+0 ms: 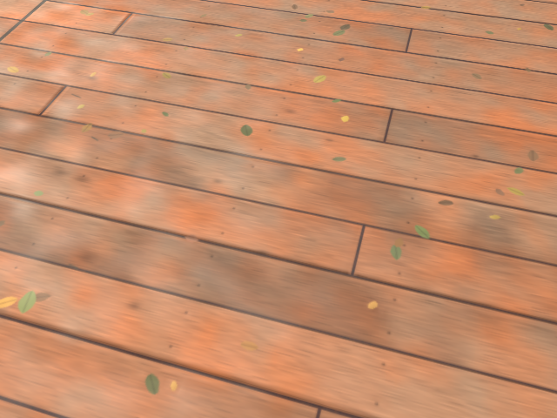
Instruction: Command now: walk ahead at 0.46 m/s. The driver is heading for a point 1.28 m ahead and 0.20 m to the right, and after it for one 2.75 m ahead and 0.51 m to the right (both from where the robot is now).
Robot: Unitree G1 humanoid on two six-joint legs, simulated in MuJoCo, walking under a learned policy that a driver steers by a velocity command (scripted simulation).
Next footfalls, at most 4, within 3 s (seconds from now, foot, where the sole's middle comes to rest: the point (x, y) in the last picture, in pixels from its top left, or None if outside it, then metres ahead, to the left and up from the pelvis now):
0.14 left None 0.28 0.14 -0.78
0.70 right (358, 381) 0.59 -0.10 -0.78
1.22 left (272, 268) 0.91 0.14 -0.78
1.70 right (359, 294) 0.84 -0.10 -0.78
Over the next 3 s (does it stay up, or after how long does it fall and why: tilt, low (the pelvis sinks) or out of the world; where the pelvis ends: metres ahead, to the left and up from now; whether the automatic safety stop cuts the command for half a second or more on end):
stays up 1.23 -0.16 -0.01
